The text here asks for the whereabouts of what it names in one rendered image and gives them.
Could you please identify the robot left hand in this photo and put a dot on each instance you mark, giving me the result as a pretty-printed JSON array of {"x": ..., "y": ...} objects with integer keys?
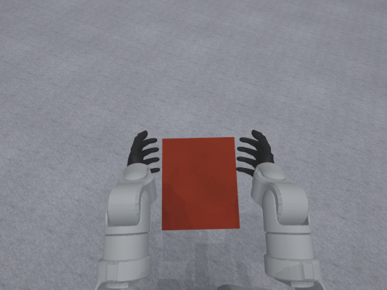
[{"x": 137, "y": 153}]

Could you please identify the carton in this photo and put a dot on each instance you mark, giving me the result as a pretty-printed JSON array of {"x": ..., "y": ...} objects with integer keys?
[{"x": 199, "y": 184}]

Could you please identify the left robot forearm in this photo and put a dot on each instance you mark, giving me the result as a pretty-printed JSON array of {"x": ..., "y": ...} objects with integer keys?
[{"x": 126, "y": 259}]

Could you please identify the robot right hand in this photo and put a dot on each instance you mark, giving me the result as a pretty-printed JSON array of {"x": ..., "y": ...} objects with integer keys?
[{"x": 262, "y": 153}]

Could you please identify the right robot forearm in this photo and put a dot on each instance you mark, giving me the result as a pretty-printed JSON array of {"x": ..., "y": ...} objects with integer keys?
[{"x": 290, "y": 255}]

